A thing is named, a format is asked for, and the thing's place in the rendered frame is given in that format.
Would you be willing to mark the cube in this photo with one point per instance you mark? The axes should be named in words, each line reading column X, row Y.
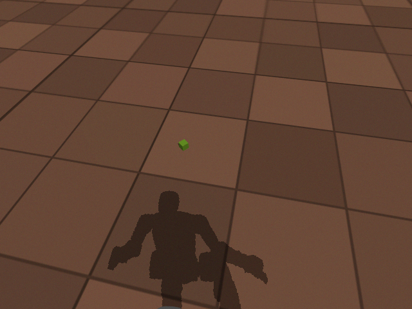
column 183, row 145

